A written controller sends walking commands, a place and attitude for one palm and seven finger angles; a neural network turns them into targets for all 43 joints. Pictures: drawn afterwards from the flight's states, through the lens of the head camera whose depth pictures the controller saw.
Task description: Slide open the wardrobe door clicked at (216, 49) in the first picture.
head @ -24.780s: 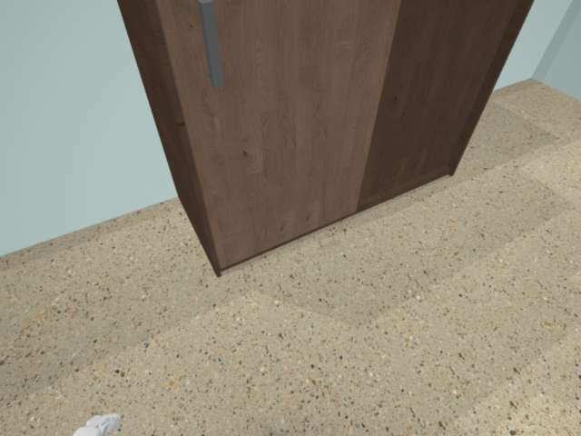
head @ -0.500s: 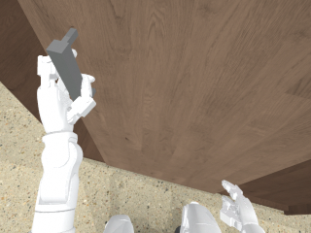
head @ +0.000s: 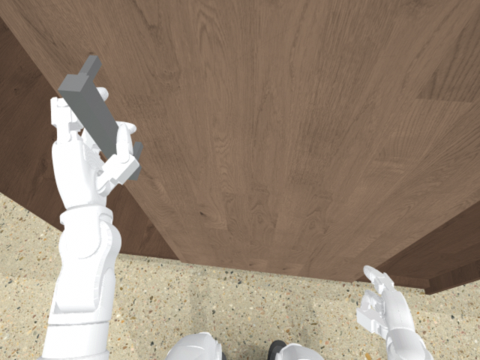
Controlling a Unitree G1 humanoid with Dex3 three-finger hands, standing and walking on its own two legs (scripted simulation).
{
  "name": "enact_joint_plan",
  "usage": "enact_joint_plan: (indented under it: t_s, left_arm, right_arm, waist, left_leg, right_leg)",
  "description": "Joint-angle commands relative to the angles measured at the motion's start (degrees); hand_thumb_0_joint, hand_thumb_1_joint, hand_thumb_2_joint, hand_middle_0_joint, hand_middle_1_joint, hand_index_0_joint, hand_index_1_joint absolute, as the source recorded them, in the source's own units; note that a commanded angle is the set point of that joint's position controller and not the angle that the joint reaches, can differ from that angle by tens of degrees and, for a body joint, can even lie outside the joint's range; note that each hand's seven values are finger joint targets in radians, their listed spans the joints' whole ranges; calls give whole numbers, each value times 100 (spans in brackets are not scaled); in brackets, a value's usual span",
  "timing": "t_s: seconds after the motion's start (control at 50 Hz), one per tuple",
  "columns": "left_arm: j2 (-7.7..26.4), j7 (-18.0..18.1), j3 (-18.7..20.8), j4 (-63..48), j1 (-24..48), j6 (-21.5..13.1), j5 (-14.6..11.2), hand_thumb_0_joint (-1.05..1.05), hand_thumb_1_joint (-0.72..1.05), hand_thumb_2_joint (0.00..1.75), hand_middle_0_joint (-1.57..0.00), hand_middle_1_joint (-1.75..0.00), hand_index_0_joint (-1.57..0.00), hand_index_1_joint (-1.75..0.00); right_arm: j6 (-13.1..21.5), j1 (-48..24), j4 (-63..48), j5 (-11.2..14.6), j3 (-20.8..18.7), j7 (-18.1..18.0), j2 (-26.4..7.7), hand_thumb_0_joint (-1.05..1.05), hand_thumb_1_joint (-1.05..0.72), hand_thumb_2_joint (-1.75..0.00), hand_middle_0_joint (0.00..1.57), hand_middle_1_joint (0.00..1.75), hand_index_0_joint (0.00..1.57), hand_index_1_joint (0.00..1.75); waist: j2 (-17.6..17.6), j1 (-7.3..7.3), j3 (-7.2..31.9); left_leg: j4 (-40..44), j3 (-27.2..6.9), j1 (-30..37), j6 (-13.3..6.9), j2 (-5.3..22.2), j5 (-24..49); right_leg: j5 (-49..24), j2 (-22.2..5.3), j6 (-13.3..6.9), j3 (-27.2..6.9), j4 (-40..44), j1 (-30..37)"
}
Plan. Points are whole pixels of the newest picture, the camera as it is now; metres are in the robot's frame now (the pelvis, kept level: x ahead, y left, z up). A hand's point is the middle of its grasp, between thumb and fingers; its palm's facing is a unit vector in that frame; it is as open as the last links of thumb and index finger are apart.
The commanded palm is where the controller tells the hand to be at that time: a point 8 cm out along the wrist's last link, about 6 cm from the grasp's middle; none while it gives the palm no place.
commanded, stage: step sideways, sliding the door along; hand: left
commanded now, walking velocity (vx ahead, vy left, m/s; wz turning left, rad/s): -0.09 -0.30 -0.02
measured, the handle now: (114, 124) +0.39 +0.22 +0.15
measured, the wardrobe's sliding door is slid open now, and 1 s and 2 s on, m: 0.35 0.55 0.58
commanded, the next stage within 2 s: stop walking and hold the door there in 1.38 s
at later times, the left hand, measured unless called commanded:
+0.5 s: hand (207, 160) +0.34 +0.08 +0.15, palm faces +0.40 -0.91 -0.08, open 7.3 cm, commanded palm +0.30 +0.06 +0.14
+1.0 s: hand (283, 166) +0.34 -0.02 +0.16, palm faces +0.33 -0.94 -0.01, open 7.0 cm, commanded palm +0.31 -0.04 +0.13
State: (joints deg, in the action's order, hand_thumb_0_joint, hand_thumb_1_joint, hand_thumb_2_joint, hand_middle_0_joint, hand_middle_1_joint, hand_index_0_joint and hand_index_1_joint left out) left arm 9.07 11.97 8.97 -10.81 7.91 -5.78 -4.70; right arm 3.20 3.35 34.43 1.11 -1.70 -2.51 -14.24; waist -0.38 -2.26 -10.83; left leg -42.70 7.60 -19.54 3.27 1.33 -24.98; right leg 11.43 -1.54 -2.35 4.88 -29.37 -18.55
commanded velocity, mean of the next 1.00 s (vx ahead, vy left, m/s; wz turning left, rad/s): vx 0.07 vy -0.30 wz -0.01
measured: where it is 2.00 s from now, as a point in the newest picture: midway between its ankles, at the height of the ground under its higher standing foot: outside the picture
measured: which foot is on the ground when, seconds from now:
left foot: up 0.00-0.02, down 0.04-0.44, up 0.46-0.62, down 0.64-1.00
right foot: down 0.00-0.04, up 0.06-0.42, down 0.44-0.64, up 0.66-1.00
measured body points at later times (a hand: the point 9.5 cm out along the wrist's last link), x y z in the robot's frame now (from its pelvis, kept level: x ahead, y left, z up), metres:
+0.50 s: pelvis -0.05 -0.14 -0.01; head +0.01 -0.15 +0.43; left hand +0.31 +0.12 +0.16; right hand +0.12 -0.36 -0.13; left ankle -0.03 +0.05 -0.71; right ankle -0.04 -0.28 -0.74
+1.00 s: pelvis -0.04 -0.24 +0.01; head +0.03 -0.20 +0.45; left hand +0.31 +0.03 +0.16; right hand +0.16 -0.42 -0.09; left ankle -0.04 -0.07 -0.74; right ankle +0.03 -0.43 -0.67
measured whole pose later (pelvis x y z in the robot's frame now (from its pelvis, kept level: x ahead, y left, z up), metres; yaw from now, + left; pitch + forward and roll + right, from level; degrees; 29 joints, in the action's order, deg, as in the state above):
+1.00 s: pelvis -0.04 -0.24 +0.01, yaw +0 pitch -3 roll -6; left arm 13.3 8.4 7.0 6.9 27.3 -1.7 -5.5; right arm 2.7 7.4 33.3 1.9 0.7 0.5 -8.1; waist -2.2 -8.9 -13.2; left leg -27.1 4.9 -9.8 6.1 15.5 -13.4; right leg 15.8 -3.5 3.1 4.8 -50.3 -27.0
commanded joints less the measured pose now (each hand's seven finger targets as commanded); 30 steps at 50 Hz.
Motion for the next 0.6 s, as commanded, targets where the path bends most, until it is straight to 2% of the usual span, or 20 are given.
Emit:
enact_joint_plan:
  t_s: [0.0, 0.02, 0.04, 0.06, 0.08, 0.1, 0.14, 0.2, 0.26, 0.34, 0.36, 0.38, 0.4, 0.42, 0.44, 0.46, 0.48, 0.52, 0.56, 0.58]
  left_arm:
    - [935, -523, -563, -2088, 1838, -889, 130, 0, 90, 90, -45, -140, -45, -140]
    - [669, -624, -759, -2005, 1943, -911, 235, 0, 90, 90, -45, -140, -45, -140]
    - [815, -661, -559, -1617, 2084, -892, 355, 0, 90, 90, -45, -140, -45, -140]
    - [943, -666, -485, -1890, 2515, -866, 329, 0, 90, 90, -45, -140, -45, -140]
    - [999, -678, -543, -2118, 2830, -836, 286, 0, 90, 90, -45, -140, -45, -140]
    - [962, -689, -586, -2041, 2994, -796, 295, 0, 90, 90, -45, -140, -45, -140]
    - [867, -724, -606, -1304, 2601, -577, 287, 0, 90, 90, -45, -140, -45, -140]
    - [868, -798, -610, -991, 2731, -391, 233, 0, 90, 90, -45, -140, -45, -140]
    - [749, -826, -773, -600, 2908, -343, 178, 0, 90, 90, -45, -140, -45, -140]
    - [662, -793, -921, -285, 3222, -356, 144, 0, 90, 90, -45, -140, -45, -140]
    - [604, -786, -996, -276, 3333, -376, 144, 0, 90, 90, -45, -140, -45, -140]
    - [618, -765, -1057, -284, 3430, -387, 165, 0, 90, 90, -45, -140, -45, -140]
    - [701, -709, -1177, -246, 3447, -329, 202, 0, 90, 90, -45, -140, -45, -140]
    - [925, -637, -1031, -238, 3525, -339, 220, 0, 90, 90, -45, -140, -45, -140]
    - [1022, -566, -986, -214, 3639, -346, 271, 0, 90, 90, -45, -140, -45, -140]
    - [1025, -538, -878, -261, 3566, -323, 186, 0, 90, 90, -45, -140, -45, -140]
    - [973, -501, -886, -401, 3800, -347, 138, 0, 90, 90, -45, -140, -45, -140]
    - [646, -382, -927, -273, 4100, -372, 128, 0, 90, 90, -45, -140, -45, -140]
    - [564, -438, -951, -198, 4226, -449, 148, 0, 90, 90, -45, -140, -45, -140]
    - [506, -490, -1049, -265, 4341, -511, 133, 0, 90, 90, -45, -140, -45, -140]
  right_arm:
    - [118, 166, -891, -5, -339, -167, -579, 0, -90, -90, 20, 30, 20, 30]
    - [173, 122, -919, -46, -291, -41, -538, 0, -90, -90, 20, 30, 20, 30]
    - [212, 36, -892, -44, -264, 117, -571, 0, -90, -90, 20, 30, 20, 30]
    - [214, -64, -878, -56, -239, 114, -475, 0, -90, -90, 20, 30, 20, 30]
    - [238, 21, -865, -71, -203, 139, -461, 0, -90, -90, 20, 30, 20, 30]
    - [268, -78, -822, -91, -203, 186, -511, 0, -90, -90, 20, 30, 20, 30]
    - [201, 74, -656, -60, -266, 225, -611, 0, -90, -90, 20, 30, 20, 30]
    - [164, 114, -762, -37, -272, 168, -617, 0, -90, -90, 20, 30, 20, 30]
    - [167, 212, -798, 8, -215, 155, -570, 0, -90, -90, 20, 30, 20, 30]
    - [259, 257, -815, 92, -172, 159, -548, 0, -90, -90, 20, 30, 20, 30]
    - [290, 213, -829, 134, -149, 166, -507, 0, -90, -90, 20, 30, 20, 30]
    - [309, 219, -818, 200, -113, 163, -417, 0, -90, -90, 20, 30, 20, 30]
    - [303, 259, -795, 251, -40, 134, -295, 0, -90, -90, 20, 30, 20, 30]
    - [297, 37, -856, 244, 17, 74, -104, 0, -90, -90, 20, 30, 20, 30]
    - [298, -150, -808, 169, 45, 20, -111, 0, -90, -90, 20, 30, 20, 30]
    - [254, 63, -666, 226, -61, -22, -219, 0, -90, -90, 20, 30, 20, 30]
    - [216, 15, -568, 172, -94, -87, -337, 0, -90, -90, 20, 30, 20, 30]
    - [120, -4, -428, 126, 1, -127, -288, 0, -90, -90, 20, 30, 20, 30]
    - [3, 77, -405, 99, -19, -119, -334, 0, -90, -90, 20, 30, 20, 30]
    - [-28, 211, -390, 82, -101, -148, -445, 0, -90, -90, 20, 30, 20, 30]
  waist:
    - [-1086, 431, 3193]
    - [-1452, 220, 3326]
    - [-842, 238, 3156]
    - [-946, 274, 2827]
    - [-1690, 362, 2768]
    - [-1803, 305, 2607]
    - [-1590, 288, 2359]
    - [-1521, 260, 2258]
    - [-1908, 329, 2180]
    - [-2008, 312, 2382]
    - [-1797, 291, 2487]
    - [-1222, 256, 2612]
    - [-283, 302, 2643]
    - [970, 225, 2675]
    - [1020, 57, 2618]
    - [1572, -6, 2799]
    - [1797, 55, 2719]
    - [1418, 159, 2672]
    - [1127, 332, 2682]
    - [588, 478, 2828]
  left_leg:
    - [1941, -2035, 3492, -697, 2273, 5687]
    - [1844, -3123, 3760, -1417, 3443, 7990]
    - [1747, -2527, 3369, -1552, 3335, 7114]
    - [1787, -2044, 3218, -1389, 3148, 6824]
    - [1605, -1945, 3321, -1296, 2964, 6830]
    - [1625, -1710, 3185, -1178, 2782, 6559]
    - [1788, -1052, 2638, -1004, 2437, 5620]
    - [2081, -322, 1814, -837, 2199, 4517]
    - [2132, -252, 1625, -778, 2139, 4209]
    - [1459, -205, 1830, -537, 1916, 4113]
    - [1178, -215, 1728, -455, 1767, 3719]
    - [662, -164, 1594, -357, 1418, 3105]
    - [138, -111, 984, -245, 981, 1862]
    - [-785, -88, -237, -294, 512, -543]
    - [-1787, -335, -787, -338, 193, -1282]
    - [-2443, -573, -901, -199, 255, -1353]
    - [-2582, -642, -1114, -197, 297, -1268]
    - [-1372, -495, -979, -217, 356, -1025]
    - [646, -177, 104, -195, 367, 301]
    - [1623, -82, 1388, -221, 458, 1472]
  right_leg:
    - [49, -200, 305, -429, -1955, -1064]
    - [2489, 85, 414, -747, -3020, -1636]
    - [2130, 112, 310, -1080, -3666, -1569]
    - [1910, 85, 334, -921, -3800, -1826]
    - [1897, -62, 377, -924, -3750, -2084]
    - [1589, -111, 379, -898, -3716, -2092]
    - [700, -104, 444, -632, -3375, -1777]
    - [369, -28, 519, -174, -2605, -795]
    - [637, 117, 545, 171, -1649, -217]
    - [530, 351, 505, 405, -267, 525]
    - [73, 286, 487, 379, 234, 888]
    - [-678, 34, 418, 205, 790, 1203]
    - [-2037, -495, 191, -332, 962, 1633]
    - [-4054, -1430, -251, -1082, 652, 2154]
    - [-4696, -1849, -535, -1281, 517, 2081]
    - [-4558, -1854, -656, -1356, 363, 2292]
    - [-4533, -1762, -761, -1406, 253, 2502]
    - [-4301, -1563, -892, -903, -53, 2584]
    - [-3334, -1119, -626, -329, -501, 1948]
    - [-2414, -855, -371, -57, -1142, 1113]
